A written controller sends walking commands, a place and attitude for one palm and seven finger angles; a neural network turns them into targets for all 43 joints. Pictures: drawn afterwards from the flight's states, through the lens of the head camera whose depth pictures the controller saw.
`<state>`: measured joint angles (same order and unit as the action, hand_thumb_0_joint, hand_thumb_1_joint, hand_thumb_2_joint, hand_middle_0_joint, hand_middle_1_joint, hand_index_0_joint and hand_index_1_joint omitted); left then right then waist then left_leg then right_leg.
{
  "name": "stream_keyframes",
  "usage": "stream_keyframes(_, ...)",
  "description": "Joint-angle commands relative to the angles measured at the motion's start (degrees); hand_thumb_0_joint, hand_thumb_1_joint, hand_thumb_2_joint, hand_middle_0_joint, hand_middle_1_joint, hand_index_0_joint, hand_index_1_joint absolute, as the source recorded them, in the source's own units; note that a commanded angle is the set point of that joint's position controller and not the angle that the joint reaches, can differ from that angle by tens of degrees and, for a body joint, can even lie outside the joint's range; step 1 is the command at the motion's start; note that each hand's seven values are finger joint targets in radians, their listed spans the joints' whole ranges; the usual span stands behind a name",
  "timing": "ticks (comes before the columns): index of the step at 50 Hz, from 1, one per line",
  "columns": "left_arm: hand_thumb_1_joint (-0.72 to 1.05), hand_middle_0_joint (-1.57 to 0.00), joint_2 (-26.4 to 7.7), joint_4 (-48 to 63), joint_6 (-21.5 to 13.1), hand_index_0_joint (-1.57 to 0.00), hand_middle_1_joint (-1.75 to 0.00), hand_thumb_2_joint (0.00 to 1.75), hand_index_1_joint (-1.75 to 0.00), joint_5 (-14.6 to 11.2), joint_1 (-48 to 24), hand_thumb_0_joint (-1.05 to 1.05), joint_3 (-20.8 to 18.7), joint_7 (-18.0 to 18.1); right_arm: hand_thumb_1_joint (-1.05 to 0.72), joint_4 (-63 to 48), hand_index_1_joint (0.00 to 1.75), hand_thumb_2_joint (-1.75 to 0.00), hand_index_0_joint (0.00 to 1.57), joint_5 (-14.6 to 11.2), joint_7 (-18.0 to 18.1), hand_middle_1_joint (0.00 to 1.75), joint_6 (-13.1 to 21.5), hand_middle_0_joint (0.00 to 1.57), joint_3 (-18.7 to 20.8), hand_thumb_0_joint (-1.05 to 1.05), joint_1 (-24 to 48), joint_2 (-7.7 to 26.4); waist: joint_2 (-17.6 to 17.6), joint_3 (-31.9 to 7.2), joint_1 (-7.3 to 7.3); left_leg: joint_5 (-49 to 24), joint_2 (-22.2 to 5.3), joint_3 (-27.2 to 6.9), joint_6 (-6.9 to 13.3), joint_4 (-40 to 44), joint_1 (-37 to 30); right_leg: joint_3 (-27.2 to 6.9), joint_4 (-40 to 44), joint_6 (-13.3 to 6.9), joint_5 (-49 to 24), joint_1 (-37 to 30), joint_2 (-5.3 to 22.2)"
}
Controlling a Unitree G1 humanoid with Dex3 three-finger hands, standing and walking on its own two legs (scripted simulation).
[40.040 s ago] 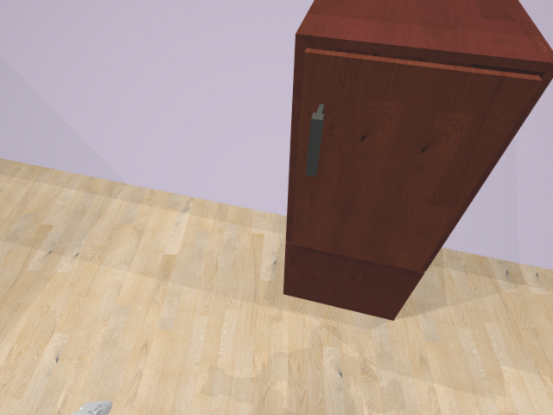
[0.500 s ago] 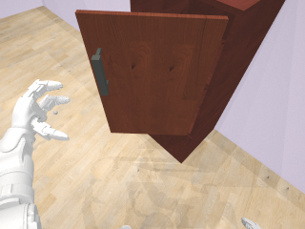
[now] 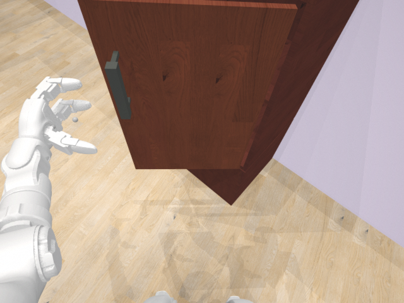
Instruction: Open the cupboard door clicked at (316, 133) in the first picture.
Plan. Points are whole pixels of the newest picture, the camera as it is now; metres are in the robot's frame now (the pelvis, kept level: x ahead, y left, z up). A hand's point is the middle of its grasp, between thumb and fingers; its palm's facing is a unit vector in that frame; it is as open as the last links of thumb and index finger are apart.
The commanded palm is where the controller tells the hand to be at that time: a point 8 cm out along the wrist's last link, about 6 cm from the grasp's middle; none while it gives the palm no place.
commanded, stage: move the hooked fingers beside the handle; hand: left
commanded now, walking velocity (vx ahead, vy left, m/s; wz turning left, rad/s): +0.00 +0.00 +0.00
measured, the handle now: (121, 86) +0.56 +0.17 +0.08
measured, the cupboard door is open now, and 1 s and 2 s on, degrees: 43 43 43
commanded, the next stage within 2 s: slide the fingers in behind the handle in 1.10 s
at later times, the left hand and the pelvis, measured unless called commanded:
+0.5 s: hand (96, 97) +0.51 +0.21 +0.09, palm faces +0.01 -1.00 -0.01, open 14.0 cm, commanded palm +0.47 +0.27 +0.08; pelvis +0.01 -0.01 -0.01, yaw -2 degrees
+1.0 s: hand (88, 103) +0.50 +0.23 +0.09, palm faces +0.01 -1.00 +0.01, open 14.0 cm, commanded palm +0.48 +0.27 +0.08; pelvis +0.01 -0.01 -0.01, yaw -1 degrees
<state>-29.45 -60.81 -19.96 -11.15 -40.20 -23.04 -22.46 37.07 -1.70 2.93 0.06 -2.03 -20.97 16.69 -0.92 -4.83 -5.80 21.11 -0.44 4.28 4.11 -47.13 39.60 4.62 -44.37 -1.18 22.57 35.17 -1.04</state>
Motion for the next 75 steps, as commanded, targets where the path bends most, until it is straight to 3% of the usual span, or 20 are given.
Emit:
stream_keyframes(1,-0.5,-0.3,-15.5,10.0,-4.7,-0.3,-1.2,0.3,-1.2,-0.1,-29.3,0.0,-0.9,0.7,-0.9,-3.5,0.3,-0.9,0.2,0.2,0.7,0.3,0.9,0.2,3.7,0.0,-6.1,10.3,-7.0,-19.4,-1.82,-17.4,-1.7,-9.5,-2.8,4.4,-21.9,-2.5,4.2,-0.4,-12.2,4.1,-1.0)
stream_keyframes(3,-0.5,-0.3,-16.8,7.9,-4.8,-0.3,-1.2,0.3,-1.2,0.0,-30.2,0.0,-1.9,1.1,-0.9,-3.0,0.3,-0.9,0.2,0.4,0.7,0.3,0.5,0.2,3.7,0.0,-7.0,10.7,-4.5,-20.4,-2.23,-18.0,-1.8,-9.9,-2.5,3.9,-21.2,-2.5,3.9,-0.5,-12.4,4.0,-1.2)
stream_keyframes(15,-0.5,-0.3,-21.9,2.1,-4.1,-0.3,-1.2,0.3,-1.2,3.2,-38.0,0.0,-3.6,3.3,-0.9,-2.7,0.3,-0.9,0.2,1.1,0.0,0.3,-1.5,0.2,3.5,0.0,-11.1,11.3,-5.8,-23.6,-4.17,-19.8,-1.8,-8.7,-2.0,0.8,-17.0,-3.3,2.1,0.2,-15.1,4.7,-1.7)
stream_keyframes(16,-0.5,-0.3,-22.9,1.6,-4.1,-0.3,-1.2,0.3,-1.2,3.6,-35.5,0.0,-4.6,3.3,-0.9,-3.1,0.3,-0.9,0.2,1.2,-0.1,0.3,-1.8,0.2,3.6,0.0,-11.6,11.2,-6.7,-24.3,-2.94,-20.5,-1.7,-8.6,-2.2,0.7,-17.0,-3.2,1.8,0.0,-15.3,4.1,-1.7)
stream_keyframes(19,-0.5,-0.3,-23.4,2.9,-4.3,-0.3,-1.2,0.3,-1.2,3.6,-32.0,0.0,-5.6,2.9,-0.9,-4.1,0.3,-0.9,0.2,1.3,-0.6,0.3,-2.5,0.2,3.8,0.0,-12.2,11.1,-6.9,-27.1,-1.96,-24.1,-1.8,-8.0,-2.1,0.2,-18.0,-3.3,1.3,0.0,-18.7,1.9,-2.1)
stream_keyframes(21,-0.5,-0.3,-23.0,4.0,-4.0,-0.3,-1.2,0.3,-1.2,2.9,-31.7,0.0,-5.8,2.4,-0.9,-4.6,0.3,-0.9,0.2,1.2,-0.7,0.3,-2.9,0.2,3.9,0.0,-12.2,10.9,-4.8,-26.8,-2.17,-23.8,-1.6,-7.4,-1.7,0.3,-16.4,-3.4,1.6,0.3,-20.3,0.1,-2.1)
stream_keyframes(25,-0.5,-0.3,-25.6,6.0,-3.7,-0.3,-1.2,0.3,-1.2,2.8,-30.0,0.0,-7.6,1.6,-0.9,-5.2,0.3,-0.9,0.2,0.9,-0.5,0.3,-3.5,0.2,4.0,0.0,-12.1,10.7,-5.9,-26.2,-1.64,-23.9,-1.3,-6.3,-1.3,0.3,-14.6,-4.2,1.9,0.4,-23.0,-2.5,-2.1)
stream_keyframes(29,-0.5,-0.3,-23.7,9.0,-4.5,-0.3,-1.2,0.3,-1.2,1.8,-30.2,0.0,-6.4,0.7,-0.9,-5.2,0.3,-0.9,0.2,0.7,-0.4,0.3,-3.6,0.2,4.0,0.0,-11.8,10.4,-7.2,-27.0,-2.04,-24.9,-1.3,-6.2,-1.2,0.5,-17.3,-4.1,2.3,0.3,-23.7,-2.2,-2.4)
stream_keyframes(38,-0.5,-0.3,-18.4,6.6,-3.0,-0.3,-1.2,0.3,-1.2,0.1,-29.4,0.0,-2.6,-0.9,-0.9,-4.4,0.3,-0.9,0.2,0.3,-0.2,0.3,-3.7,0.2,3.9,0.0,-10.7,10.3,-6.7,-22.0,-3.26,-24.4,-1.4,-6.7,-1.2,0.1,-18.2,-3.4,2.7,0.1,-21.6,2.0,-2.3)
stream_keyframes(41,-0.5,-0.3,-20.7,5.3,-2.8,-0.3,-1.2,0.3,-1.2,0.8,-31.2,0.0,-3.5,-0.3,-0.9,-4.3,0.3,-0.9,0.2,0.3,-0.1,0.3,-3.7,0.2,3.7,0.0,-10.3,10.6,-5.3,-22.1,-3.51,-22.4,-1.3,-6.9,-1.3,-0.1,-16.1,-3.5,2.3,0.3,-20.6,1.8,-2.1)
stream_keyframes(44,-0.5,-0.3,-19.8,6.8,-3.7,-0.3,-1.2,0.3,-1.2,1.2,-33.2,0.0,-2.6,0.2,-0.9,-4.3,0.3,-0.9,0.2,0.5,-0.3,0.3,-3.5,0.2,3.7,0.0,-10.3,10.5,-7.2,-24.9,-3.67,-24.9,-1.4,-7.3,-1.6,-0.8,-19.0,-3.5,1.6,0.2,-21.2,2.7,-2.2)
stream_keyframes(45,-0.5,-0.3,-22.3,7.4,-4.1,-0.3,-1.2,0.3,-1.2,1.4,-33.8,0.0,-4.5,0.7,-0.9,-4.2,0.3,-0.9,0.2,0.6,-0.2,0.3,-3.5,0.2,3.8,0.0,-10.3,10.7,-7.4,-25.7,-3.13,-25.1,-1.5,-7.6,-1.7,-1.0,-19.0,-3.6,1.4,0.2,-21.1,2.4,-2.2)
stream_keyframes(46,-0.5,-0.3,-20.2,6.4,-3.9,-0.3,-1.2,0.3,-1.2,1.4,-33.2,0.0,-2.8,0.6,-0.9,-4.4,0.3,-0.9,0.2,0.5,-0.3,0.3,-3.5,0.2,3.6,0.0,-9.9,10.4,-7.8,-25.4,-3.48,-24.4,-1.4,-7.4,-1.7,-0.9,-18.9,-3.6,1.5,0.2,-20.6,2.8,-2.2)
stream_keyframes(47,-0.5,-0.3,-21.7,6.6,-4.0,-0.3,-1.2,0.3,-1.2,1.5,-33.6,0.0,-4.1,0.8,-0.9,-4.3,0.3,-0.9,0.2,0.5,-0.3,0.3,-3.4,0.2,3.7,0.0,-10.0,10.5,-7.0,-25.4,-3.14,-24.6,-1.5,-7.6,-1.8,-0.9,-18.3,-3.5,1.3,0.2,-20.7,2.2,-2.1)
stream_keyframes(51,-0.5,-0.3,-19.4,4.7,-3.2,-0.3,-1.2,0.3,-1.2,1.8,-33.9,0.0,-1.9,0.7,-0.9,-4.3,0.3,-0.9,0.2,0.5,-0.4,0.3,-3.6,0.2,3.4,0.0,-9.9,10.4,-7.9,-24.0,-3.85,-24.3,-1.7,-7.8,-1.9,-1.1,-18.5,-3.2,1.4,0.2,-19.5,4.5,-2.3)
stream_keyframes(52,-0.5,-0.3,-21.2,4.7,-3.2,-0.3,-1.2,0.3,-1.2,2.0,-33.9,0.0,-3.2,0.9,-0.9,-4.3,0.3,-0.9,0.2,0.5,-0.3,0.3,-3.6,0.2,3.5,0.0,-10.2,10.7,-7.4,-24.0,-3.49,-24.4,-1.8,-8.1,-2.0,-0.9,-18.0,-3.1,1.2,0.1,-19.3,4.0,-2.2)
stream_keyframes(59,-0.5,-0.3,-20.2,6.3,-3.7,-0.3,-1.2,0.3,-1.2,1.8,-34.5,0.0,-3.1,1.4,-0.9,-4.3,0.3,-0.9,0.2,0.8,-0.5,0.3,-3.8,0.2,3.7,0.0,-11.1,10.7,-8.3,-27.3,-3.31,-27.5,-2.1,-8.7,-2.3,-1.0,-21.1,-2.7,0.8,0.1,-19.7,4.7,-2.7)
stream_keyframes(66,-0.5,-0.3,-16.4,6.9,-3.2,-0.3,-1.2,0.3,-1.2,1.7,-31.0,0.0,-1.9,2.8,-0.9,-4.8,0.3,-0.9,0.2,0.9,-1.2,0.3,-4.1,0.2,3.9,0.0,-11.3,10.0,-7.9,-25.8,-2.5,-26.5,-2.0,-8.4,-2.4,-0.2,-20.4,-2.3,1.3,0.0,-18.8,4.4,-2.7)
stream_keyframes(71,-0.5,-0.3,-17.1,6.8,-3.8,-0.3,-1.2,0.3,-1.2,2.4,-33.6,0.0,-2.4,4.8,-0.9,-4.2,0.3,-0.9,0.2,1.0,-1.2,0.3,-4.1,0.2,4.0,0.0,-11.7,10.2,-6.3,-23.5,-3.11,-22.9,-2.1,-8.6,-2.3,0.4,-18.8,-2.2,1.5,0.0,-16.4,5.0,-2.7)
stream_keyframes(75,-0.5,-0.3,-15.7,10.0,-5.2,-0.3,-1.2,0.3,-1.2,3.0,-33.2,0.0,-1.8,6.0,-0.9,-4.4,0.3,-0.9,0.2,1.2,-1.5,0.3,-3.8,0.2,4.2,0.0,-11.6,9.6,-9.1,-27.7,-2.32,-27.5,-2.2,-8.7,-2.8,-0.2,-22.6,-2.4,0.9,-0.2,-18.5,4.5,-2.8)
